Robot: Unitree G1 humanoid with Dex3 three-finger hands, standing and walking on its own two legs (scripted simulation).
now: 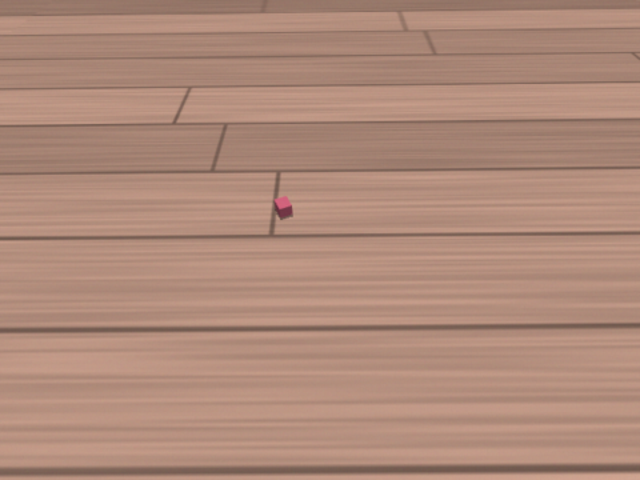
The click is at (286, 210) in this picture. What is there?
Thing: small box
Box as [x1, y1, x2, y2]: [274, 196, 292, 217]
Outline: 286,196 274,199 275,208 280,217 292,213 291,205
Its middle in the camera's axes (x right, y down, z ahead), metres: -0.18 -0.16 +1.78
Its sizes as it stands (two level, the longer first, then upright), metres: 0.071 0.059 0.054
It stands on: the floor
